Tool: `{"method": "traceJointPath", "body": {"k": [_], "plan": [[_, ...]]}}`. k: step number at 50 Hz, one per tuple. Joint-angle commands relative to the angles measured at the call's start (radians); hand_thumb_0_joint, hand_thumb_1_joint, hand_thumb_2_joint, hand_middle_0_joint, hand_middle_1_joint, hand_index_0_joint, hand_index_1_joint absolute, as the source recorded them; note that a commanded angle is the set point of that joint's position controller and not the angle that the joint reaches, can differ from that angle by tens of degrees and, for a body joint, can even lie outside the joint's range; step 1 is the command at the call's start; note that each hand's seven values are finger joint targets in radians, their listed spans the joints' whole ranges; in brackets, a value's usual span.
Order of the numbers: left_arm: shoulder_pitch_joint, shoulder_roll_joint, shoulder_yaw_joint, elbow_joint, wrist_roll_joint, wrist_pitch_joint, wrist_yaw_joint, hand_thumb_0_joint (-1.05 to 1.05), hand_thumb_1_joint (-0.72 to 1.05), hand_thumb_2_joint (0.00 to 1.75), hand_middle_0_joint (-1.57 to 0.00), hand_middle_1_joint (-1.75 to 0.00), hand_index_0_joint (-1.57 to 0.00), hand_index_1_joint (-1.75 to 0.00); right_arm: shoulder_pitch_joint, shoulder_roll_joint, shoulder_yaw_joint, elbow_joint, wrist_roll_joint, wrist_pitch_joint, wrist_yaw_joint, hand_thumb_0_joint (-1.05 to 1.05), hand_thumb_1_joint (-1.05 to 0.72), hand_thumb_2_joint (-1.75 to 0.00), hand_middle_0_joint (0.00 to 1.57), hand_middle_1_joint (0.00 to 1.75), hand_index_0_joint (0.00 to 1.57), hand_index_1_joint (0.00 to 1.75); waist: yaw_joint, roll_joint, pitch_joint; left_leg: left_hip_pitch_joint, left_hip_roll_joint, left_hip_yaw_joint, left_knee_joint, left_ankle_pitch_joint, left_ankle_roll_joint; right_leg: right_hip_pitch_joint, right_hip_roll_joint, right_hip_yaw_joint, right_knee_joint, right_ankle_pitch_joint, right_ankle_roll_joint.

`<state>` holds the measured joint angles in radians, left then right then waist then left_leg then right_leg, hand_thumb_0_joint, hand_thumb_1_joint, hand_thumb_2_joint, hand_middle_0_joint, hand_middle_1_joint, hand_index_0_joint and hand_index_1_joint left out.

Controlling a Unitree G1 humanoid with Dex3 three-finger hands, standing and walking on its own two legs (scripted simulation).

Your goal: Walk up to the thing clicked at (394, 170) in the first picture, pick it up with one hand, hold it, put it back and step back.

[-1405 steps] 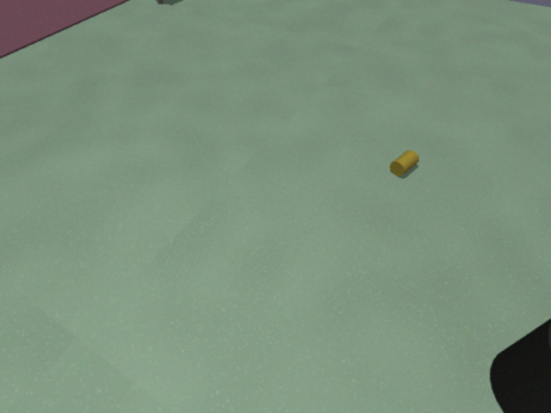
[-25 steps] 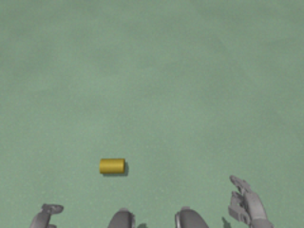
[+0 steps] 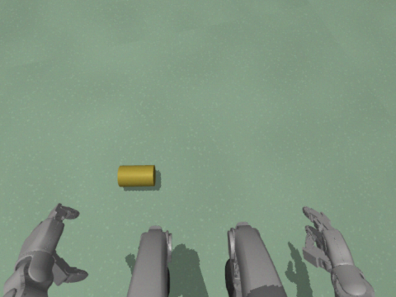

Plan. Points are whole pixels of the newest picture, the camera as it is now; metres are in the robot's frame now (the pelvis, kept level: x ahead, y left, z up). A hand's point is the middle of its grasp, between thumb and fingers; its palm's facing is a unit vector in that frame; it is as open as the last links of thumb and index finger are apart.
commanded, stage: rise first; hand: left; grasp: from above
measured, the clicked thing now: (137, 175) +0.50 +0.23 -0.53
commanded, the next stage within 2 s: none
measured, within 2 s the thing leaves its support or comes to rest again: neither
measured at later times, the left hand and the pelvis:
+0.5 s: hand (95, 201) +0.35 +0.29 -0.30, palm faces -0.49 -0.18 -0.85, open 14.0 cm; pelvis -0.06 +0.00 -0.17, yaw -3 degrees
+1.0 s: hand (105, 187) +0.41 +0.30 -0.37, palm faces -0.47 +0.02 -0.88, open 14.0 cm; pelvis -0.05 +0.02 -0.21, yaw -5 degrees
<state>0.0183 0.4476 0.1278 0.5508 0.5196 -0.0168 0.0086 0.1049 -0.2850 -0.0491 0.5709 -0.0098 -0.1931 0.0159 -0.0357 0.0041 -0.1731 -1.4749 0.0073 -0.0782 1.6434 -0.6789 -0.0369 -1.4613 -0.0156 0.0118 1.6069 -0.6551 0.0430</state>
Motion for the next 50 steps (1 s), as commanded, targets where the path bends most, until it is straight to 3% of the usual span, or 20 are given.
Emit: {"method": "traceJointPath", "body": {"k": [1,5,10,12,15,19,22,26,29,37,39,40,42,46,50], "plan": [[-0.190,0.268,0.107,-0.011,0.118,-0.093,0.075,0.00,-0.61,1.01,-0.11,-1.05,-0.10,-1.06,0.053,-0.165,-0.071,-0.052,0.014,-0.024,-0.006,0.00,-0.95,-0.92,0.20,0.30,0.20,0.30,0.003,0.101,-0.449,0.187,-0.012,0.042,-0.095,0.326,0.039,0.073,0.024,-0.040,-0.042,0.286,-0.068],[-0.351,0.323,0.116,0.033,0.198,-0.108,0.103,0.00,-0.59,1.00,-0.10,-1.06,-0.09,-1.07,0.080,-0.175,-0.085,-0.020,0.010,0.002,0.007,0.00,-0.94,-0.91,0.20,0.30,0.20,0.30,0.018,0.105,-0.584,0.138,-0.018,0.058,0.018,0.365,0.045,0.035,0.022,-0.044,0.036,0.315,-0.065],[-0.597,0.397,0.101,0.169,0.291,-0.148,0.104,0.00,-0.60,1.00,-0.12,-1.05,-0.12,-1.06,0.114,-0.176,-0.082,0.030,-0.002,0.026,0.019,0.00,-0.97,-0.92,0.20,0.30,0.20,0.30,-0.017,0.025,-0.607,-0.076,-0.026,0.078,0.147,0.224,0.064,0.009,0.023,-0.040,0.089,0.225,-0.053],[-0.651,0.444,0.107,0.220,0.336,-0.169,0.101,0.00,-0.57,1.00,-0.12,-1.05,-0.11,-1.05,0.125,-0.185,-0.084,0.036,-0.006,0.037,0.022,0.00,-0.95,-0.91,0.20,0.30,0.20,0.30,-0.009,0.023,-0.636,-0.105,-0.026,0.080,0.176,0.193,0.064,-0.017,0.023,-0.047,0.116,0.187,-0.053],[-0.783,0.465,0.080,0.245,0.385,-0.206,0.104,0.00,-0.55,1.00,-0.12,-1.03,-0.12,-1.03,0.135,-0.188,-0.076,0.053,-0.013,0.051,0.027,0.00,-0.93,-0.91,0.20,0.30,0.20,0.30,-0.028,0.053,-0.617,-0.149,-0.028,0.079,0.209,0.127,0.064,-0.093,0.025,-0.057,0.149,0.112,-0.056],[-0.874,0.526,0.095,0.312,0.449,-0.243,0.131,0.00,-0.54,1.02,-0.09,-1.03,-0.09,-1.03,0.160,-0.197,-0.069,0.069,-0.022,0.077,0.033,0.00,-0.90,-0.90,0.20,0.30,0.20,0.30,-0.038,0.086,-0.615,-0.169,-0.030,0.074,0.247,0.096,0.063,-0.160,0.030,-0.078,0.197,0.070,-0.061],[-0.928,0.533,0.080,0.373,0.492,-0.266,0.161,0.00,-0.54,1.04,-0.06,-1.01,-0.06,-1.02,0.166,-0.198,-0.063,0.073,-0.031,0.101,0.042,0.00,-0.88,-0.90,0.20,0.30,0.20,0.30,-0.059,0.108,-0.576,-0.206,-0.034,0.063,0.259,0.037,0.063,-0.227,0.036,-0.097,0.231,0.011,-0.066],[-0.990,0.568,0.077,0.444,0.568,-0.278,0.211,0.00,-0.52,1.03,-0.08,-0.98,-0.07,-0.98,0.175,-0.209,-0.052,0.089,-0.041,0.133,0.051,0.00,-0.88,-0.90,0.20,0.30,0.20,0.30,-0.069,0.168,-0.555,-0.205,-0.039,0.046,0.273,0.018,0.059,-0.325,0.035,-0.116,0.284,0.010,-0.073],[-1.033,0.547,0.048,0.493,0.620,-0.279,0.250,0.00,-0.52,1.02,-0.10,-0.94,-0.09,-0.95,0.181,-0.207,-0.042,0.101,-0.050,0.153,0.060,0.00,-0.89,-0.90,0.20,0.30,0.20,0.30,-0.090,0.197,-0.532,-0.209,-0.044,0.040,0.288,0.024,0.057,-0.379,0.034,-0.128,0.317,0.024,-0.078],[-1.174,0.568,0.016,0.568,0.717,-0.276,0.320,0.00,-0.52,1.01,-0.10,-0.92,-0.08,-0.93,0.214,-0.225,-0.033,0.131,-0.077,0.170,0.077,0.00,-0.90,-0.90,0.20,0.30,0.20,0.30,-0.140,0.247,-0.565,-0.201,-0.046,0.037,0.356,0.109,0.056,-0.429,0.027,-0.134,0.375,0.115,-0.076],[-1.176,0.566,0.016,0.600,0.734,-0.273,0.331,0.00,-0.52,1.00,-0.09,-0.94,-0.08,-0.94,0.216,-0.227,-0.032,0.138,-0.083,0.171,0.080,0.00,-0.90,-0.90,0.20,0.30,0.20,0.30,-0.135,0.264,-0.563,-0.188,-0.045,0.030,0.354,0.124,0.050,-0.452,0.023,-0.136,0.391,0.126,-0.076],[-1.181,0.548,-0.001,0.615,0.741,-0.273,0.334,0.00,-0.51,0.99,-0.10,-0.94,-0.09,-0.94,0.219,-0.224,-0.030,0.139,-0.088,0.172,0.083,0.00,-0.90,-0.90,0.20,0.30,0.20,0.30,-0.148,0.279,-0.558,-0.177,-0.043,0.029,0.360,0.128,0.050,-0.456,0.023,-0.139,0.395,0.130,-0.076],[-1.208,0.567,0.003,0.613,0.761,-0.274,0.341,0.00,-0.52,1.00,-0.08,-0.95,-0.08,-0.95,0.221,-0.231,-0.033,0.140,-0.089,0.174,0.085,0.00,-0.90,-0.90,0.20,0.30,0.20,0.30,-0.150,0.288,-0.574,-0.175,-0.043,0.021,0.361,0.133,0.047,-0.470,0.023,-0.142,0.407,0.137,-0.076],[-1.219,0.559,-0.002,0.652,0.786,-0.273,0.351,0.00,-0.50,0.97,-0.10,-0.95,-0.10,-0.95,0.238,-0.231,-0.028,0.143,-0.101,0.180,0.094,0.00,-0.90,-0.90,0.20,0.30,0.20,0.30,-0.167,0.285,-0.571,-0.172,-0.042,0.014,0.378,0.154,0.048,-0.478,0.022,-0.146,0.421,0.152,-0.072],[-1.252,0.562,0.002,0.663,0.785,-0.273,0.363,0.00,-0.50,0.96,-0.10,-0.97,-0.10,-0.96,0.246,-0.232,-0.022,0.142,-0.108,0.181,0.102,0.00,-0.91,-0.90,0.20,0.30,0.20,0.30,-0.174,0.296,-0.587,-0.170,-0.042,0.009,0.391,0.176,0.047,-0.483,0.023,-0.148,0.436,0.168,-0.072]]}}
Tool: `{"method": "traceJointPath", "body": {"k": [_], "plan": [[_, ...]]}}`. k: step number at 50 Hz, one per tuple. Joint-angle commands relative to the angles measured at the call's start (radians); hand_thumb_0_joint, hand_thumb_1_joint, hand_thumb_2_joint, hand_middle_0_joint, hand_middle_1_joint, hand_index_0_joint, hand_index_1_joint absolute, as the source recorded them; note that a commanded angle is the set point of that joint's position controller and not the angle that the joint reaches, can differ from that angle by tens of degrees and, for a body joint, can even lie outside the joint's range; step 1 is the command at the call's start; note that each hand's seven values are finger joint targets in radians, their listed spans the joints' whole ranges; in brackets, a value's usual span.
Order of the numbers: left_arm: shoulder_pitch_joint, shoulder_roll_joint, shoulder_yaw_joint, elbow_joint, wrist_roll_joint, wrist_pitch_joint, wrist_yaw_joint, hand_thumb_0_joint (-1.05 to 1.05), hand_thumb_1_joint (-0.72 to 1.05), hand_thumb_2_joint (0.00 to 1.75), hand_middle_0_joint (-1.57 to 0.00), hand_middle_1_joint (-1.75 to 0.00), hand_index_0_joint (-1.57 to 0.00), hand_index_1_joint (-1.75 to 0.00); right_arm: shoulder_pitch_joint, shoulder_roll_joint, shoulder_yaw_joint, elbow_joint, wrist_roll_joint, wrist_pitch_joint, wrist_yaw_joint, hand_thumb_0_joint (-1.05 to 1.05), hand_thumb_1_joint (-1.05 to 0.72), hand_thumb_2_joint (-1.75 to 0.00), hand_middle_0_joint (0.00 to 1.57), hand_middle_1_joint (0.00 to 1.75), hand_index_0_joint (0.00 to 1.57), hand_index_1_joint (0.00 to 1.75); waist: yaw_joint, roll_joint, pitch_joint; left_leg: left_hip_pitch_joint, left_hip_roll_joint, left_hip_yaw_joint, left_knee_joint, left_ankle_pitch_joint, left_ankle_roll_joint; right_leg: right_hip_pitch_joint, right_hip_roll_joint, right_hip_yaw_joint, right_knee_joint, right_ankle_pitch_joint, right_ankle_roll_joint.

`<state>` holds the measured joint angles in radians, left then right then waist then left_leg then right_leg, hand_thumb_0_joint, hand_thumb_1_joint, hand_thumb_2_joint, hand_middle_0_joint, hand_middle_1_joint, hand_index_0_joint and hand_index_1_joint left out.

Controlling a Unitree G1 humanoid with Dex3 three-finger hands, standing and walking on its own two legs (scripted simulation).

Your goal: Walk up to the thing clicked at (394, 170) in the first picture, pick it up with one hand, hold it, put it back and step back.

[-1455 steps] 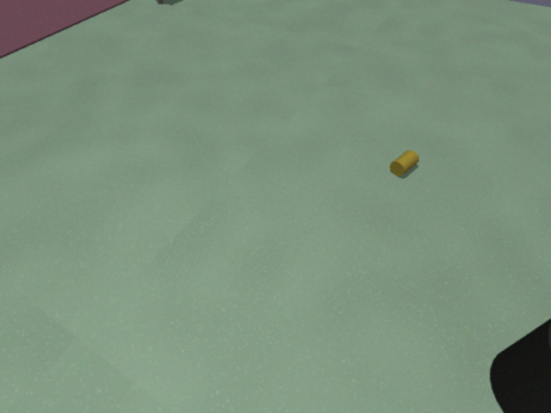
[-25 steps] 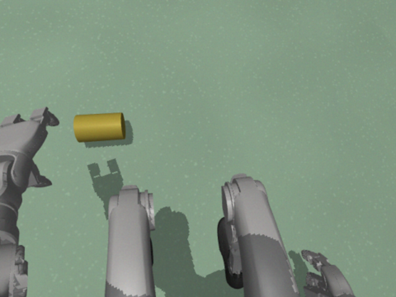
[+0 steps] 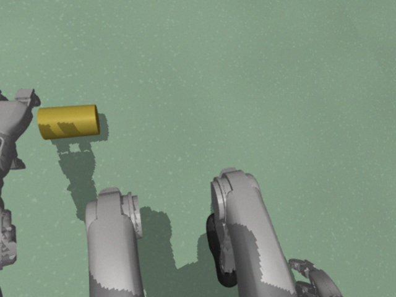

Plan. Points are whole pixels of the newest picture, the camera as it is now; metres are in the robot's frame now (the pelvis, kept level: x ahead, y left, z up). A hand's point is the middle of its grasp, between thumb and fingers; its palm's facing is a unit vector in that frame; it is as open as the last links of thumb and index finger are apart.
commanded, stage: rise first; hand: left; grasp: from above
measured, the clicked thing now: (71, 121) +0.53 +0.25 -0.32
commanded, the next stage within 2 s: none
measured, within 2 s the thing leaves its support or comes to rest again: neither
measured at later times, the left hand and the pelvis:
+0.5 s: hand (30, 131) +0.47 +0.30 -0.19, palm faces -0.47 -0.05 -0.88, open 14.0 cm; pelvis +0.01 -0.01 -0.01, yaw -1 degrees
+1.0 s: hand (33, 128) +0.47 +0.30 -0.20, palm faces -0.46 -0.05 -0.89, open 14.1 cm; pelvis +0.01 -0.01 -0.02, yaw -2 degrees
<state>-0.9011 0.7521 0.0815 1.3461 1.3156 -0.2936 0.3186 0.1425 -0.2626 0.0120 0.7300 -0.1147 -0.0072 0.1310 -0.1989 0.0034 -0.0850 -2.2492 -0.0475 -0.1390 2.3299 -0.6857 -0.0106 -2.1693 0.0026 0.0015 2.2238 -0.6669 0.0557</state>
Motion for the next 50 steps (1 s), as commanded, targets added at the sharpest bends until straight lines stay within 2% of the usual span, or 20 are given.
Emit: {"method": "traceJointPath", "body": {"k": [1,3,4,5,9,11,13,14,17,19,21,27,30,31,33,39,41,42,47,50], "plan": [[-0.331,0.252,0.049,-0.120,-0.010,0.005,0.057,0.00,-0.50,0.97,-0.09,-0.98,-0.09,-0.97,0.215,-0.256,-0.083,-0.019,-0.005,-0.006,-0.011,0.00,-0.91,-0.90,0.20,0.30,0.20,0.30,-0.019,0.295,-0.677,0.604,0.015,0.067,-0.291,0.192,0.020,0.224,0.005,-0.140,-0.175,0.187,-0.083],[-0.327,0.254,0.052,-0.099,-0.009,0.013,0.070,0.00,-0.50,0.96,-0.09,-0.99,-0.10,-0.97,0.213,-0.255,-0.079,-0.018,-0.008,-0.007,-0.009,0.00,-0.91,-0.90,0.20,0.30,0.20,0.30,-0.013,0.303,-0.668,0.612,0.017,0.064,-0.294,0.194,0.016,0.204,0.004,-0.138,-0.170,0.187,-0.086],[-0.345,0.242,0.047,-0.089,-0.008,0.013,0.074,0.00,-0.51,0.97,-0.08,-0.99,-0.09,-0.98,0.216,-0.256,-0.075,-0.016,-0.013,-0.007,-0.007,0.00,-0.91,-0.90,0.20,0.30,0.20,0.30,-0.030,0.320,-0.644,0.602,0.019,0.062,-0.292,0.192,0.016,0.192,0.001,-0.140,-0.165,0.187,-0.083],[-0.343,0.238,0.045,-0.088,-0.006,0.014,0.077,0.00,-0.50,0.96,-0.09,-0.99,-0.10,-0.98,0.218,-0.255,-0.073,-0.014,-0.012,-0.007,-0.007,0.00,-0.91,-0.90,0.20,0.30,0.20,0.30,-0.025,0.313,-0.647,0.611,0.019,0.062,-0.292,0.199,0.015,0.190,0.003,-0.140,-0.167,0.190,-0.083],[-0.364,0.254,0.049,-0.061,0.001,0.018,0.089,0.00,-0.50,0.96,-0.10,-0.99,-0.11,-0.98,0.226,-0.256,-0.067,-0.010,-0.018,-0.011,-0.003,0.00,-0.91,-0.90,0.20,0.30,0.20,0.30,-0.040,0.320,-0.646,0.591,0.018,0.073,-0.263,0.212,0.021,0.197,0.007,-0.137,-0.161,0.205,-0.083],[-0.370,0.288,0.064,-0.057,0.004,0.019,0.098,0.00,-0.52,0.98,-0.09,-1.00,-0.09,-0.99,0.225,-0.256,-0.061,-0.011,-0.018,-0.013,-0.003,0.00,-0.91,-0.90,0.20,0.30,0.20,0.30,-0.035,0.308,-0.648,0.558,0.015,0.082,-0.253,0.193,0.027,0.222,0.012,-0.136,-0.165,0.202,-0.084],[-0.360,0.272,0.057,-0.045,-0.001,0.021,0.099,0.00,-0.53,0.99,-0.08,-1.01,-0.08,-1.01,0.226,-0.249,-0.054,-0.014,-0.024,-0.015,-0.002,0.00,-0.91,-0.90,0.20,0.30,0.20,0.30,-0.045,0.283,-0.631,0.523,0.011,0.099,-0.236,0.176,0.037,0.250,0.016,-0.134,-0.182,0.200,-0.080],[-0.371,0.288,0.068,-0.047,-0.003,0.021,0.101,0.00,-0.52,0.98,-0.08,-1.01,-0.09,-1.00,0.230,-0.253,-0.052,-0.011,-0.026,-0.015,-0.001,0.00,-0.91,-0.90,0.20,0.30,0.20,0.30,-0.047,0.273,-0.642,0.510,0.010,0.101,-0.234,0.172,0.040,0.260,0.015,-0.133,-0.182,0.198,-0.078],[-0.376,0.297,0.076,-0.047,-0.015,0.024,0.104,0.00,-0.53,0.99,-0.07,-1.01,-0.08,-1.00,0.226,-0.261,-0.054,-0.013,-0.027,-0.017,-0.002,0.00,-0.91,-0.90,0.20,0.30,0.20,0.30,-0.038,0.307,-0.656,0.540,0.017,0.085,-0.245,0.177,0.032,0.224,0.012,-0.139,-0.164,0.194,-0.079],[-0.341,0.298,0.077,-0.009,-0.005,0.029,0.104,0.00,-0.54,1.00,-0.07,-1.01,-0.08,-1.01,0.238,-0.265,-0.047,-0.014,-0.029,-0.016,0.000,0.00,-0.91,-0.90,0.20,0.30,0.20,0.30,-0.050,0.291,-0.642,0.539,0.016,0.082,-0.237,0.191,0.032,0.232,0.011,-0.144,-0.162,0.206,-0.078],[-0.342,0.311,0.082,-0.017,-0.007,0.033,0.104,0.00,-0.54,1.00,-0.07,-1.01,-0.08,-1.01,0.231,-0.264,-0.044,-0.013,-0.028,-0.015,0.000,0.00,-0.91,-0.90,0.20,0.30,0.20,0.30,-0.041,0.302,-0.644,0.523,0.012,0.093,-0.230,0.185,0.034,0.240,0.014,-0.140,-0.163,0.205,-0.080],[-0.369,0.329,0.084,-0.049,-0.026,0.034,0.096,0.00,-0.53,0.99,-0.07,-1.01,-0.08,-1.01,0.240,-0.265,-0.040,-0.017,-0.026,-0.013,0.003,0.00,-0.91,-0.90,0.20,0.30,0.20,0.30,-0.058,0.304,-0.650,0.511,0.016,0.092,-0.213,0.198,0.036,0.258,0.016,-0.143,-0.157,0.223,-0.081],[-0.349,0.336,0.092,-0.046,-0.029,0.029,0.096,0.00,-0.53,0.99,-0.08,-1.01,-0.08,-1.00,0.246,-0.266,-0.035,-0.014,-0.032,-0.011,0.005,0.00,-0.91,-0.90,0.20,0.30,0.20,0.30,-0.054,0.293,-0.650,0.491,0.013,0.101,-0.200,0.205,0.039,0.288,0.015,-0.139,-0.160,0.233,-0.077],[-0.355,0.337,0.093,-0.052,-0.032,0.026,0.096,0.00,-0.61,1.07,-0.07,-0.96,-0.03,-1.00,0.243,-0.268,-0.033,-0.013,-0.031,-0.010,0.004,0.00,-0.91,-0.90,0.20,0.30,0.20,0.30,-0.053,0.294,-0.657,0.495,0.014,0.095,-0.206,0.207,0.036,0.279,0.017,-0.143,-0.154,0.231,-0.078],[-0.360,0.323,0.081,-0.046,-0.032,0.024,0.094,0.00,-0.56,1.02,-0.07,-1.00,-0.07,-1.01,0.238,-0.268,-0.035,-0.013,-0.028,-0.008,0.004,0.00,-0.91,-0.90,0.20,0.30,0.20,0.30,-0.055,0.303,-0.658,0.513,0.015,0.091,-0.205,0.206,0.035,0.256,0.021,-0.146,-0.155,0.229,-0.081],[-0.372,0.334,0.075,-0.035,-0.021,0.015,0.097,0.00,-0.57,1.03,-0.07,-1.00,-0.06,-1.01,0.236,-0.270,-0.027,-0.009,-0.031,-0.005,0.006,0.00,-0.91,-0.90,0.20,0.30,0.20,0.30,-0.063,0.304,-0.649,0.498,0.014,0.095,-0.188,0.212,0.036,0.267,0.022,-0.148,-0.151,0.239,-0.081],[-0.369,0.324,0.069,-0.016,-0.018,0.016,0.102,0.00,-0.56,1.03,-0.08,-1.00,-0.07,-1.01,0.241,-0.269,-0.023,-0.010,-0.035,-0.004,0.008,0.00,-0.91,-0.90,0.20,0.30,0.20,0.30,-0.075,0.292,-0.635,0.469,0.013,0.096,-0.182,0.204,0.039,0.281,0.024,-0.150,-0.149,0.238,-0.079],[-0.381,0.329,0.075,-0.036,-0.027,0.014,0.105,0.00,-0.56,1.02,-0.08,-1.00,-0.07,-1.01,0.234,-0.268,-0.024,-0.010,-0.032,-0.005,0.006,0.00,-0.91,-0.90,0.20,0.30,0.20,0.30,-0.062,0.299,-0.640,0.475,0.012,0.096,-0.187,0.209,0.037,0.268,0.022,-0.149,-0.145,0.238,-0.079],[-0.407,0.318,0.051,-0.011,-0.011,0.017,0.108,0.00,-0.55,1.02,-0.08,-1.01,-0.07,-1.01,0.226,-0.271,-0.021,-0.011,-0.033,-0.005,0.005,0.00,-0.91,-0.90,0.20,0.30,0.20,0.30,-0.080,0.320,-0.620,0.487,0.016,0.091,-0.181,0.197,0.034,0.236,0.026,-0.157,-0.141,0.227,-0.084],[-0.415,0.336,0.061,0.002,-0.010,0.022,0.112,0.00,-0.57,1.04,-0.08,-1.00,-0.06,-1.01,0.226,-0.277,-0.018,-0.011,-0.032,-0.005,0.003,0.00,-0.91,-0.90,0.20,0.30,0.20,0.30,-0.078,0.322,-0.618,0.481,0.015,0.089,-0.183,0.189,0.034,0.227,0.023,-0.157,-0.136,0.219,-0.083]]}}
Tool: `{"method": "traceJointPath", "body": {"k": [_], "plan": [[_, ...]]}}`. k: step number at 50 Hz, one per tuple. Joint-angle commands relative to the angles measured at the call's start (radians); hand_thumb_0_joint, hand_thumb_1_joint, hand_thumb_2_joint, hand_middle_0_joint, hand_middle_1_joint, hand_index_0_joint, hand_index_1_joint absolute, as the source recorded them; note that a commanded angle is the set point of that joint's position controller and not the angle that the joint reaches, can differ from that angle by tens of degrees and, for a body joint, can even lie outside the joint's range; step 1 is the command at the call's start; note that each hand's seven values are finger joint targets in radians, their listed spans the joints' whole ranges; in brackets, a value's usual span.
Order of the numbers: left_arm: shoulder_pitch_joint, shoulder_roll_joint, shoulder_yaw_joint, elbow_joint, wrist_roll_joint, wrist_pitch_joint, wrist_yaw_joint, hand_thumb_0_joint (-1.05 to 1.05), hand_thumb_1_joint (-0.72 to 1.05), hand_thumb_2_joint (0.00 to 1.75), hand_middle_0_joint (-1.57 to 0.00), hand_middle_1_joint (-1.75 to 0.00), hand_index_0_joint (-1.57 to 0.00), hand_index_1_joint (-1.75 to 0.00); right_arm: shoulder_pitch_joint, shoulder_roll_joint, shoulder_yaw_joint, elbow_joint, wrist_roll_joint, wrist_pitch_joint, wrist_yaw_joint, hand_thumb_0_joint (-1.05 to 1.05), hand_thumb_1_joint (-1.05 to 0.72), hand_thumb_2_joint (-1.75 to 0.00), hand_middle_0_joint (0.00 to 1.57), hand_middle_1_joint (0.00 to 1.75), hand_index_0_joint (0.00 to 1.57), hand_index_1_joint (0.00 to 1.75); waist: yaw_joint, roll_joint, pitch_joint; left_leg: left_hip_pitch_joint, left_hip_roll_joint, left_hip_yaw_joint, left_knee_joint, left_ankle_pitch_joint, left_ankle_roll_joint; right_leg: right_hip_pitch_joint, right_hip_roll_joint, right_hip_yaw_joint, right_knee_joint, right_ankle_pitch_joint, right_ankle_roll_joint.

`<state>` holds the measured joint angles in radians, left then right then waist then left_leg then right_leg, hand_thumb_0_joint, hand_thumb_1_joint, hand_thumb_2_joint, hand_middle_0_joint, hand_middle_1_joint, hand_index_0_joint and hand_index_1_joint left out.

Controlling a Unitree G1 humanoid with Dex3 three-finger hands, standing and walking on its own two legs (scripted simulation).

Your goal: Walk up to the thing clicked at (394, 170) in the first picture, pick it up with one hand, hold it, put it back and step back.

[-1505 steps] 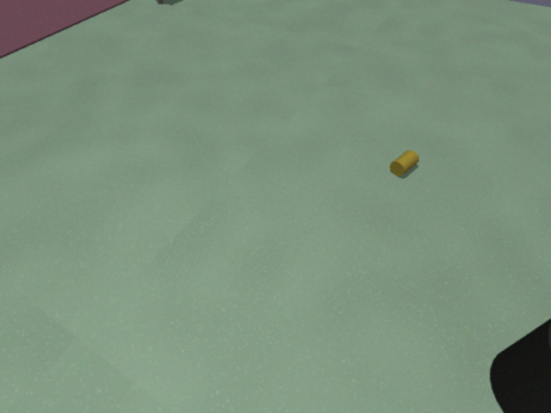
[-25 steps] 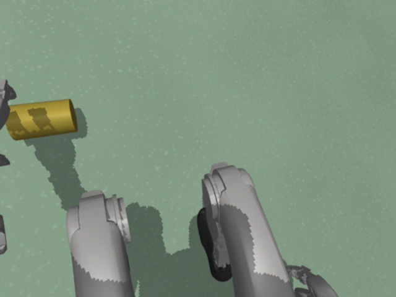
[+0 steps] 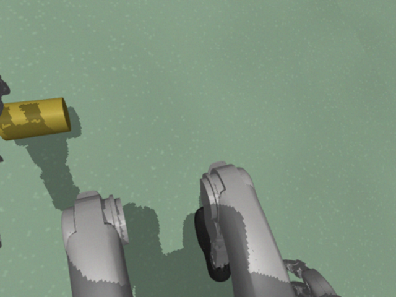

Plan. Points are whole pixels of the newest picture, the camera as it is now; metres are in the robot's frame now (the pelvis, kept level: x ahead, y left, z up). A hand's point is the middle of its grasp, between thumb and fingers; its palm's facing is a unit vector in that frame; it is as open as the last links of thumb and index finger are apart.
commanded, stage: rise first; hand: left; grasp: from above
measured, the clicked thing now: (35, 118) +0.52 +0.27 -0.29
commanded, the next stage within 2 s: approach in 1.12 s
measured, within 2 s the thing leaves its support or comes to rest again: neither
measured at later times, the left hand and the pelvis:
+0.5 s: hand out of the picture +0.47 +0.32 -0.18, palm faces -0.45 -0.06 -0.89, open 14.2 cm; pelvis +0.00 +0.01 -0.01, yaw -1 degrees
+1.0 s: hand out of the picture +0.47 +0.32 -0.18, palm faces -0.46 -0.06 -0.89, open 14.2 cm; pelvis +0.00 +0.01 -0.01, yaw -1 degrees
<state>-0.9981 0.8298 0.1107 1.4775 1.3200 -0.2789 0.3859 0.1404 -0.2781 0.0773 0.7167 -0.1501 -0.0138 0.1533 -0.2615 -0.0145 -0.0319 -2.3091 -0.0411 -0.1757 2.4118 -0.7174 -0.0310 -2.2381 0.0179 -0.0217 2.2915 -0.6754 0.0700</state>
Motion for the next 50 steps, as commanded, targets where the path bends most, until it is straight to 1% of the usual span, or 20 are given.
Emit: {"method": "traceJointPath", "body": {"k": [1,7,8,14,15,16,18,22,25,28,29,31,38,39,41,43,44,45,47,50], "plan": [[-0.318,0.249,0.023,-0.129,-0.016,0.009,0.044,0.00,-0.56,1.02,-0.08,-1.01,-0.07,-1.02,0.227,-0.258,-0.081,0.002,0.002,-0.001,-0.017,0.00,-0.91,-0.90,0.20,0.30,0.20,0.30,-0.020,0.352,-0.659,0.536,0.008,0.122,-0.271,0.211,0.053,0.288,0.009,-0.137,-0.201,0.218,-0.097],[-0.352,0.271,0.030,-0.152,-0.009,0.013,0.049,0.00,-0.57,1.03,-0.07,-1.02,-0.06,-1.03,0.229,-0.267,-0.078,-0.006,0.002,-0.001,-0.019,0.00,-0.91,-0.90,0.20,0.30,0.20,0.30,-0.022,0.375,-0.696,0.561,0.010,0.116,-0.271,0.223,0.049,0.287,0.010,-0.141,-0.191,0.228,-0.096],[-0.328,0.255,0.018,-0.107,-0.006,0.018,0.046,0.00,-0.57,1.04,-0.07,-1.02,-0.06,-1.03,0.230,-0.265,-0.077,-0.006,0.004,-0.002,-0.018,0.00,-0.91,-0.90,0.20,0.30,0.20,0.30,-0.028,0.357,-0.670,0.551,0.011,0.113,-0.265,0.221,0.049,0.277,0.010,-0.142,-0.189,0.229,-0.098],[-0.349,0.266,0.023,-0.112,-0.002,0.021,0.046,0.00,-0.57,1.03,-0.07,-1.01,-0.06,-1.02,0.244,-0.275,-0.070,-0.007,-0.001,0.000,-0.017,0.00,-0.91,-0.90,0.20,0.30,0.20,0.30,-0.041,0.380,-0.669,0.566,0.013,0.099,-0.265,0.258,0.042,0.265,0.005,-0.148,-0.170,0.254,-0.094],[-0.319,0.241,0.009,-0.075,-0.002,0.025,0.040,0.00,-0.57,1.04,-0.07,-1.02,-0.06,-1.03,0.239,-0.271,-0.069,-0.007,0.001,0.001,-0.015,0.00,-0.91,-0.90,0.20,0.30,0.20,0.30,-0.042,0.373,-0.647,0.566,0.012,0.100,-0.266,0.247,0.043,0.252,0.006,-0.147,-0.172,0.244,-0.096],[-0.339,0.252,0.010,-0.094,-0.007,0.023,0.037,0.00,-0.57,1.04,-0.07,-1.01,-0.06,-1.02,0.234,-0.272,-0.067,-0.008,0.000,-0.002,-0.015,0.00,-0.91,-0.90,0.20,0.30,0.20,0.30,-0.047,0.372,-0.643,0.556,0.012,0.102,-0.263,0.229,0.045,0.253,0.009,-0.146,-0.178,0.233,-0.098],[-0.353,0.292,0.026,-0.102,-0.002,0.020,0.039,0.00,-0.58,1.05,-0.07,-1.01,-0.05,-1.02,0.237,-0.280,-0.061,-0.015,0.000,0.000,-0.016,0.00,-0.90,-0.90,0.20,0.30,0.20,0.30,-0.038,0.389,-0.658,0.543,0.010,0.102,-0.263,0.223,0.045,0.268,0.008,-0.147,-0.174,0.232,-0.098],[-0.371,0.283,0.019,-0.123,-0.001,0.010,0.039,0.00,-0.58,1.04,-0.07,-1.01,-0.06,-1.03,0.248,-0.276,-0.056,-0.014,-0.005,0.001,-0.014,0.00,-0.90,-0.90,0.20,0.30,0.20,0.30,-0.048,0.381,-0.674,0.535,0.008,0.107,-0.255,0.231,0.048,0.289,0.013,-0.148,-0.178,0.239,-0.096],[-0.365,0.286,0.024,-0.128,-0.002,0.013,0.043,0.00,-0.57,1.03,-0.06,-1.03,-0.06,-1.03,0.250,-0.283,-0.059,-0.018,-0.002,0.001,-0.015,0.00,-0.90,-0.90,0.20,0.30,0.20,0.30,-0.039,0.420,-0.696,0.591,0.012,0.097,-0.262,0.269,0.039,0.268,0.007,-0.151,-0.164,0.264,-0.096],[-0.351,0.254,0.002,-0.078,0.006,0.022,0.041,0.00,-0.57,1.03,-0.07,-1.02,-0.06,-1.03,0.247,-0.278,-0.058,-0.017,-0.002,-0.001,-0.011,0.00,-0.91,-0.90,0.20,0.30,0.20,0.30,-0.058,0.395,-0.632,0.553,0.013,0.097,-0.259,0.240,0.041,0.247,0.010,-0.151,-0.168,0.248,-0.100],[-0.362,0.262,0.011,-0.090,0.003,0.024,0.039,0.00,-0.57,1.04,-0.07,-1.02,-0.06,-1.03,0.255,-0.280,-0.058,-0.018,-0.002,-0.002,-0.009,0.00,-0.90,-0.90,0.20,0.30,0.20,0.30,-0.064,0.385,-0.626,0.538,0.012,0.098,-0.258,0.232,0.044,0.253,0.010,-0.152,-0.173,0.242,-0.098],[-0.352,0.289,0.017,-0.094,-0.003,0.025,0.036,0.00,-0.57,1.04,-0.07,-1.02,-0.06,-1.03,0.242,-0.281,-0.051,-0.025,0.000,-0.003,-0.011,0.00,-0.91,-0.90,0.20,0.30,0.20,0.30,-0.045,0.387,-0.632,0.524,0.010,0.104,-0.257,0.217,0.046,0.261,0.010,-0.145,-0.173,0.231,-0.100],[-0.357,0.301,0.027,-0.133,-0.009,0.022,0.024,0.00,-0.57,1.04,-0.07,-1.01,-0.06,-1.02,0.242,-0.282,-0.054,-0.034,0.003,-0.004,-0.011,0.00,-0.90,-0.90,0.20,0.30,0.20,0.30,-0.040,0.403,-0.661,0.537,0.010,0.101,-0.272,0.192,0.045,0.268,0.010,-0.147,-0.181,0.209,-0.099],[-0.363,0.303,0.030,-0.143,-0.011,0.019,0.024,0.00,-0.58,1.05,-0.07,-1.01,-0.06,-1.02,0.241,-0.283,-0.055,-0.035,0.002,-0.004,-0.012,0.00,-0.90,-0.90,0.20,0.30,0.20,0.30,-0.041,0.403,-0.671,0.538,0.010,0.100,-0.272,0.192,0.045,0.270,0.010,-0.148,-0.179,0.211,-0.099],[-0.350,0.254,-0.001,-0.116,-0.013,0.018,0.017,0.00,-0.58,1.04,-0.07,-1.02,-0.06,-1.03,0.247,-0.276,-0.055,-0.027,0.001,-0.006,-0.010,0.00,-0.90,-0.90,0.20,0.30,0.20,0.30,-0.060,0.374,-0.638,0.516,0.010,0.102,-0.262,0.183,0.048,0.265,0.013,-0.148,-0.185,0.206,-0.099],[-0.380,0.294,0.016,-0.153,-0.008,0.014,0.020,0.00,-0.58,1.05,-0.07,-1.01,-0.06,-1.03,0.252,-0.283,-0.057,-0.027,0.003,-0.005,-0.013,0.00,-0.90,-0.90,0.20,0.30,0.20,0.30,-0.050,0.387,-0.676,0.528,0.008,0.104,-0.261,0.200,0.048,0.279,0.013,-0.146,-0.186,0.218,-0.099],[-0.353,0.288,0.015,-0.123,-0.013,0.018,0.020,0.00,-0.58,1.04,-0.07,-1.01,-0.05,-1.02,0.249,-0.279,-0.057,-0.030,0.005,-0.007,-0.014,0.00,-0.90,-0.90,0.20,0.30,0.20,0.30,-0.042,0.380,-0.655,0.517,0.008,0.109,-0.257,0.201,0.049,0.283,0.011,-0.142,-0.190,0.222,-0.099],[-0.334,0.258,0.003,-0.096,-0.015,0.018,0.018,0.00,-0.57,1.04,-0.07,-1.01,-0.06,-1.02,0.255,-0.276,-0.054,-0.025,0.000,-0.006,-0.012,0.00,-0.90,-0.90,0.20,0.30,0.20,0.30,-0.054,0.354,-0.645,0.504,0.008,0.109,-0.252,0.206,0.051,0.290,0.012,-0.146,-0.190,0.225,-0.096],[-0.352,0.249,-0.010,-0.082,-0.010,0.014,0.016,0.00,-0.58,1.04,-0.07,-1.02,-0.06,-1.03,0.257,-0.277,-0.052,-0.020,0.003,-0.007,-0.012,0.00,-0.90,-0.90,0.20,0.30,0.20,0.30,-0.069,0.338,-0.611,0.496,0.008,0.103,-0.253,0.200,0.051,0.266,0.013,-0.147,-0.188,0.222,-0.099],[-0.358,0.303,0.020,-0.124,-0.013,0.014,0.021,0.00,-0.57,1.03,-0.07,-1.03,-0.06,-1.03,0.253,-0.283,-0.054,-0.028,0.006,-0.009,-0.015,0.00,-0.90,-0.90,0.20,0.30,0.20,0.30,-0.036,0.381,-0.660,0.520,0.007,0.104,-0.262,0.216,0.047,0.283,0.011,-0.145,-0.183,0.231,-0.101]]}}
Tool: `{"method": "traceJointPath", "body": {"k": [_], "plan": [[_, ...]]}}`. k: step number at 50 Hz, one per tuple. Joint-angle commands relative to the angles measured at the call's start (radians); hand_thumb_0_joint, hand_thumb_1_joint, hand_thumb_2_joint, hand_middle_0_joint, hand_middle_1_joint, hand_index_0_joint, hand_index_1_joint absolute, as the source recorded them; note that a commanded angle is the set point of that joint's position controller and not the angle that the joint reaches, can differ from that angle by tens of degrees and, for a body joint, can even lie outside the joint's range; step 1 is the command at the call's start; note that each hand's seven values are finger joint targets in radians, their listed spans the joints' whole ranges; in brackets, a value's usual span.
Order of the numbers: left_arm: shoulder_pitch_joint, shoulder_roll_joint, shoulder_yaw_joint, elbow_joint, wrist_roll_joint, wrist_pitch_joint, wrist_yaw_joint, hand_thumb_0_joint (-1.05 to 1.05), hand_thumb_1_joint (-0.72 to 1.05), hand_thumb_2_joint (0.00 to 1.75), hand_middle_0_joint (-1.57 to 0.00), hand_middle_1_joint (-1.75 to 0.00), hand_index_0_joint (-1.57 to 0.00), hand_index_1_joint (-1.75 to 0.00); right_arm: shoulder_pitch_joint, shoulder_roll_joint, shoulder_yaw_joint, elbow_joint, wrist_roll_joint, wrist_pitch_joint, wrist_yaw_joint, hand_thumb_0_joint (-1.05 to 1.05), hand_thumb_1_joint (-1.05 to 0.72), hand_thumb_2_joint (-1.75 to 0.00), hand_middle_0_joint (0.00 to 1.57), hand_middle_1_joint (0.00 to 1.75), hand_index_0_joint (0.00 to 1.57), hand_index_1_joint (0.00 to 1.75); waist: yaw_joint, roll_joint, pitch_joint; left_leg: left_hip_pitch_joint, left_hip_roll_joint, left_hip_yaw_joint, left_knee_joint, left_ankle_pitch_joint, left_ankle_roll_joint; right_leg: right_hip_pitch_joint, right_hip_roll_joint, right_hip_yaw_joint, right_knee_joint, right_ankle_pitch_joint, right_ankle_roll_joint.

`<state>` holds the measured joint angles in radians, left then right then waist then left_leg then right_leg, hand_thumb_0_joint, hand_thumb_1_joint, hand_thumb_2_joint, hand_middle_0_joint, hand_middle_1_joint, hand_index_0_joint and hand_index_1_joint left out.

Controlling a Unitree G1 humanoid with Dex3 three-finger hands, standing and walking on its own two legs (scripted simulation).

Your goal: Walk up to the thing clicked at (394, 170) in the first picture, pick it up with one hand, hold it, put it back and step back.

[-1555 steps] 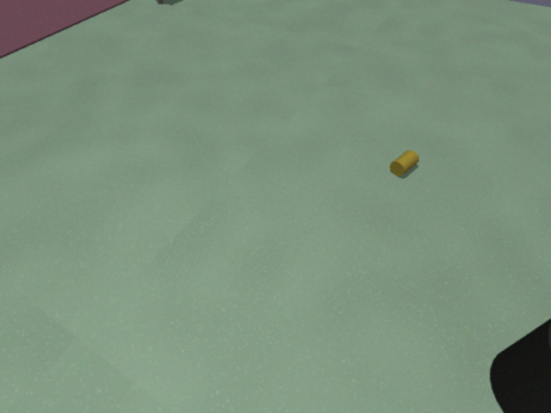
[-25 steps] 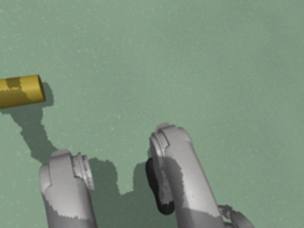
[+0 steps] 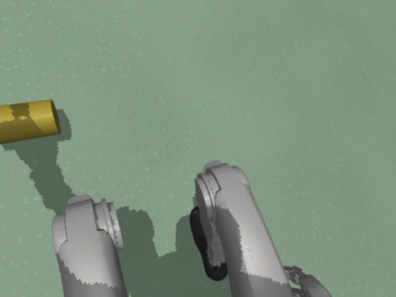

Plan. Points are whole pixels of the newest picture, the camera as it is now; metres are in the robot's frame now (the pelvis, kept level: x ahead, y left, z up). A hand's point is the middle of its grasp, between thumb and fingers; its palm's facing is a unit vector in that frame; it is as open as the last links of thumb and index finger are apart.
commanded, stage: rise first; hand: left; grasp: from above
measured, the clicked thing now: (23, 121) +0.52 +0.28 -0.29
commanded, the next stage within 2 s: approach in 0.12 s
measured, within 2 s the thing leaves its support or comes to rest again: neither
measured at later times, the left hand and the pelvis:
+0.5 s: hand out of the picture +0.50 +0.29 -0.16, palm faces -0.42 -0.05 -0.91, open 14.0 cm; pelvis +0.00 +0.00 +0.00, yaw +0 degrees
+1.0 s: hand out of the picture +0.48 +0.30 -0.18, palm faces -0.49 -0.08 -0.87, open 13.8 cm; pelvis +0.00 -0.01 +0.00, yaw +0 degrees
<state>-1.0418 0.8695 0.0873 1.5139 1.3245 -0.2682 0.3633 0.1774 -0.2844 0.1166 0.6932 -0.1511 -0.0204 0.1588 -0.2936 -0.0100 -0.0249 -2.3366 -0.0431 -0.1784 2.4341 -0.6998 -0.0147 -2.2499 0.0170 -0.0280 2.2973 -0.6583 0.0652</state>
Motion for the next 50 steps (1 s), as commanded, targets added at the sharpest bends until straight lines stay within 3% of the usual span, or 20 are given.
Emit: {"method": "traceJointPath", "body": {"k": [1,3,9,11,14,17,20,21,24,27,29,31,33,36,38,40,42,46,48,50], "plan": [[-0.317,0.261,0.046,-0.161,-0.015,0.004,0.047,0.00,-0.56,1.03,-0.07,-1.02,-0.07,-1.03,0.215,-0.277,-0.094,-0.010,0.004,-0.001,-0.020,0.00,-0.90,-0.90,0.20,0.30,0.20,0.30,-0.006,0.387,-0.670,0.558,0.011,0.105,-0.287,0.202,0.027,0.287,0.010,-0.141,-0.184,0.216,-0.096],[-0.323,0.214,0.022,-0.152,-0.013,0.003,0.044,0.00,-0.56,1.03,-0.08,-1.02,-0.07,-1.03,0.219,-0.271,-0.095,-0.006,0.003,0.001,-0.018,0.00,-0.90,-0.90,0.20,0.30,0.20,0.30,-0.022,0.389,-0.650,0.568,0.013,0.099,-0.298,0.195,0.024,0.266,0.008,-0.144,-0.184,0.209,-0.097],[-0.318,0.236,0.040,-0.191,-0.015,0.020,0.045,0.00,-0.57,1.04,-0.07,-1.02,-0.06,-1.03,0.222,-0.271,-0.100,-0.010,0.008,0.003,-0.016,0.00,-0.90,-0.90,0.20,0.30,0.20,0.30,-0.004,0.403,-0.697,0.584,0.010,0.114,-0.291,0.232,0.027,0.308,0.008,-0.136,-0.193,0.242,-0.097],[-0.310,0.211,0.027,-0.155,-0.024,0.023,0.041,0.00,-0.61,1.11,-0.09,-0.97,-0.04,-1.02,0.227,-0.270,-0.099,-0.010,0.009,0.002,-0.015,0.00,-0.91,-0.90,0.20,0.30,0.20,0.30,-0.021,0.372,-0.663,0.568,0.012,0.105,-0.291,0.214,0.028,0.281,0.008,-0.138,-0.192,0.227,-0.096],[-0.348,0.198,0.017,-0.204,-0.026,0.019,0.039,0.00,-0.54,1.03,-0.08,-1.06,-0.08,-1.06,0.225,-0.271,-0.106,-0.013,0.011,-0.001,-0.017,0.00,-0.90,-0.90,0.20,0.30,0.20,0.30,-0.025,0.404,-0.679,0.585,0.014,0.096,-0.303,0.198,0.024,0.263,0.007,-0.141,-0.187,0.214,-0.099],[-0.399,0.125,-0.025,-0.214,-0.024,0.016,0.037,0.00,-0.54,1.02,-0.08,-1.07,-0.08,-1.07,0.236,-0.266,-0.106,-0.003,0.008,-0.004,-0.016,0.00,-0.90,-0.90,0.20,0.30,0.20,0.30,-0.052,0.405,-0.660,0.593,0.017,0.092,-0.311,0.175,0.023,0.245,0.007,-0.145,-0.194,0.203,-0.099],[-0.492,0.124,-0.040,-0.241,-0.030,0.019,0.049,0.00,-0.54,1.01,-0.07,-1.09,-0.08,-1.08,0.254,-0.272,-0.103,0.003,0.006,-0.009,-0.023,0.00,-0.90,-0.90,0.20,0.30,0.20,0.30,-0.078,0.387,-0.693,0.565,0.015,0.111,-0.289,0.174,0.033,0.287,0.012,-0.139,-0.221,0.214,-0.094],[-0.464,0.070,-0.072,-0.158,-0.032,0.030,0.049,0.00,-0.55,1.02,-0.07,-1.08,-0.08,-1.07,0.253,-0.263,-0.100,0.009,0.005,-0.012,-0.024,0.00,-0.91,-0.90,0.20,0.30,0.20,0.30,-0.089,0.369,-0.652,0.549,0.016,0.113,-0.287,0.158,0.034,0.276,0.016,-0.138,-0.225,0.203,-0.097],[-0.501,0.063,-0.088,-0.105,-0.024,0.053,0.060,0.00,-0.55,1.02,-0.07,-1.08,-0.08,-1.08,0.262,-0.269,-0.090,0.015,0.000,-0.018,-0.032,0.00,-0.91,-0.90,0.20,0.30,0.20,0.30,-0.110,0.352,-0.611,0.526,0.017,0.111,-0.292,0.138,0.037,0.260,0.020,-0.144,-0.237,0.188,-0.096],[-0.506,0.141,-0.053,-0.088,0.004,0.092,0.083,0.00,-0.55,1.03,-0.08,-1.07,-0.08,-1.07,0.259,-0.276,-0.078,-0.002,0.002,-0.012,-0.036,0.00,-0.90,-0.90,0.20,0.30,0.20,0.30,-0.072,0.410,-0.671,0.549,0.014,0.116,-0.303,0.197,0.030,0.285,0.015,-0.142,-0.216,0.234,-0.101],[-0.463,0.115,-0.055,-0.035,0.010,0.128,0.087,0.00,-0.55,1.03,-0.08,-1.06,-0.08,-1.06,0.260,-0.271,-0.068,-0.017,0.005,-0.009,-0.032,0.00,-0.91,-0.90,0.20,0.30,0.20,0.30,-0.072,0.422,-0.680,0.584,0.016,0.112,-0.310,0.245,0.025,0.287,0.014,-0.147,-0.198,0.269,-0.106],[-0.450,0.138,-0.033,-0.042,0.009,0.160,0.089,0.00,-0.53,1.04,-0.09,-1.06,-0.09,-1.06,0.251,-0.277,-0.066,-0.038,0.012,-0.002,-0.033,0.00,-0.90,-0.90,0.20,0.30,0.20,0.30,-0.059,0.429,-0.728,0.616,0.018,0.110,-0.310,0.298,0.023,0.307,0.010,-0.142,-0.191,0.309,-0.105],[-0.427,0.153,-0.024,-0.046,-0.012,0.183,0.085,0.00,-0.54,1.04,-0.09,-1.05,-0.08,-1.05,0.232,-0.272,-0.057,-0.057,0.020,0.004,-0.031,0.00,-0.90,-0.90,0.20,0.30,0.20,0.30,-0.044,0.420,-0.745,0.582,0.014,0.120,-0.308,0.291,0.032,0.338,0.015,-0.135,-0.190,0.305,-0.106],[-0.369,0.156,-0.017,-0.037,-0.036,0.209,0.058,0.00,-0.53,1.05,-0.10,-1.03,-0.10,-1.04,0.224,-0.269,-0.048,-0.068,0.027,0.004,-0.028,0.00,-0.90,-0.90,0.20,0.30,0.20,0.30,-0.050,0.354,-0.668,0.487,0.012,0.132,-0.296,0.239,0.049,0.364,0.018,-0.123,-0.209,0.267,-0.097],[-0.332,0.189,-0.002,-0.054,-0.052,0.211,0.037,0.00,-0.54,1.06,-0.11,-1.02,-0.10,-1.03,0.214,-0.271,-0.047,-0.073,0.034,0.004,-0.031,0.00,-0.90,-0.90,0.20,0.30,0.20,0.30,-0.037,0.331,-0.653,0.448,0.011,0.136,-0.295,0.208,0.054,0.381,0.017,-0.114,-0.212,0.241,-0.094],[-0.323,0.219,0.017,-0.095,-0.074,0.196,0.019,0.00,-0.53,1.07,-0.12,-1.03,-0.10,-1.04,0.208,-0.277,-0.049,-0.074,0.036,0.006,-0.035,0.00,-0.90,-0.90,0.20,0.30,0.20,0.30,-0.028,0.314,-0.664,0.445,0.012,0.131,-0.289,0.198,0.051,0.382,0.016,-0.117,-0.211,0.220,-0.096],[-0.355,0.220,0.014,-0.150,-0.091,0.169,-0.001,0.00,-0.55,1.08,-0.09,-1.05,-0.08,-1.06,0.211,-0.276,-0.048,-0.071,0.033,0.004,-0.038,0.00,-0.90,-0.89,0.20,0.30,0.20,0.30,-0.044,0.309,-0.662,0.446,0.014,0.126,-0.274,0.185,0.049,0.379,0.018,-0.120,-0.213,0.205,-0.098],[-0.432,0.254,0.026,-0.235,-0.090,0.094,-0.032,0.00,-0.55,1.08,-0.10,-1.06,-0.09,-1.07,0.246,-0.287,-0.059,-0.053,0.018,-0.005,-0.044,0.00,-0.91,-0.90,0.20,0.30,0.20,0.30,-0.084,0.307,-0.632,0.441,0.013,0.128,-0.236,0.149,0.043,0.365,0.015,-0.121,-0.230,0.159,-0.099],[-0.495,0.233,0.017,-0.269,-0.092,0.060,-0.032,0.00,-0.56,1.12,-0.10,-1.08,-0.08,-1.09,0.258,-0.295,-0.069,-0.043,0.006,-0.007,-0.049,0.00,-0.91,-0.90,0.20,0.30,0.20,0.30,-0.091,0.348,-0.654,0.487,0.014,0.120,-0.240,0.137,0.031,0.330,0.014,-0.132,-0.237,0.142,-0.105],[-0.501,0.134,-0.044,-0.292,-0.092,0.031,-0.035,0.00,-0.56,1.11,-0.09,-1.09,-0.08,-1.09,0.267,-0.281,-0.073,-0.033,-0.001,-0.006,-0.046,0.00,-0.91,-0.90,0.20,0.30,0.20,0.30,-0.114,0.381,-0.681,0.542,0.022,0.108,-0.254,0.137,0.024,0.323,0.016,-0.149,-0.229,0.152,-0.101]]}}
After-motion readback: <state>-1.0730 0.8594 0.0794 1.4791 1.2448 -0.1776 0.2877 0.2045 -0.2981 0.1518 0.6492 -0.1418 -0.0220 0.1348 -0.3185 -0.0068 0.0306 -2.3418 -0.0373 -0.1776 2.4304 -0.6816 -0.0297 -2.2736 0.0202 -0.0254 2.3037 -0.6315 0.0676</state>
